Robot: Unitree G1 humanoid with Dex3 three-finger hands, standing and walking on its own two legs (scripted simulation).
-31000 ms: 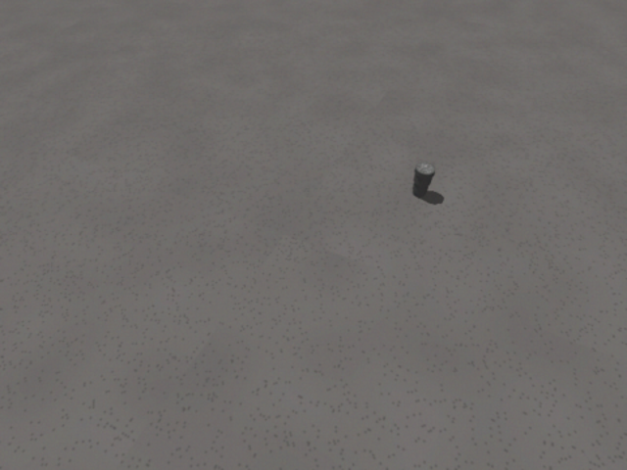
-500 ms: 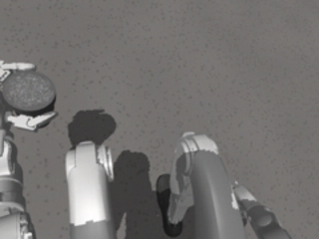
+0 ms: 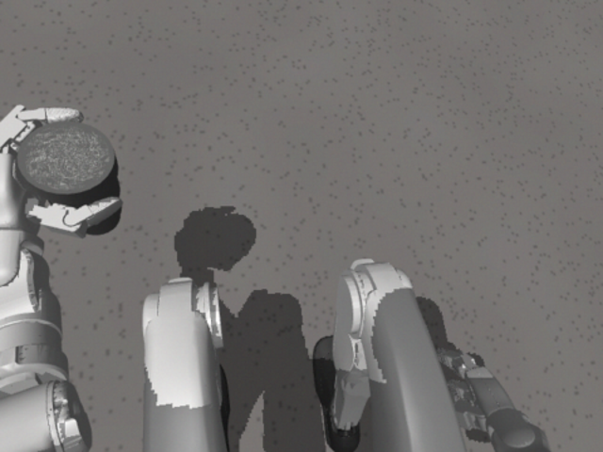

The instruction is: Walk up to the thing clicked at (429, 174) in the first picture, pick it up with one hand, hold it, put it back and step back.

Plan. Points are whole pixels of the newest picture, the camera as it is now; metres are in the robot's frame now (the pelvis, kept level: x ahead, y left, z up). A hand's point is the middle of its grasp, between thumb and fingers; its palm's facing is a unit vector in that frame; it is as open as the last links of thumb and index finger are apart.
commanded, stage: settle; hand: left
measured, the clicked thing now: (84, 190) +0.44 +0.26 -0.06
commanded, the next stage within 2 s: lift in 0.26 s
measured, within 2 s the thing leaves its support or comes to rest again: neither
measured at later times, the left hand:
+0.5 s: hand (57, 168) +0.44 +0.26 +0.00, palm faces +0.09 -1.00 -0.03, open 11.2 cm
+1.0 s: hand (1, 137) +0.41 +0.25 +0.12, palm faces +0.06 -1.00 -0.03, open 11.2 cm
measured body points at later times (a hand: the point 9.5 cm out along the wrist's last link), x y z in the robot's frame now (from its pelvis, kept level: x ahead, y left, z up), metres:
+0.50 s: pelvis +0.00 +0.00 +0.02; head +0.19 +0.06 +0.42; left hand +0.42 +0.31 +0.01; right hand +0.14 -0.26 -0.09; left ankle +0.08 +0.12 -0.31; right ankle +0.11 -0.11 -0.31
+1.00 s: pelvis +0.00 +0.00 +0.10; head +0.17 +0.04 +0.52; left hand +0.40 +0.30 +0.12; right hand +0.17 -0.25 -0.01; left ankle +0.08 +0.12 -0.31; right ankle +0.10 -0.11 -0.31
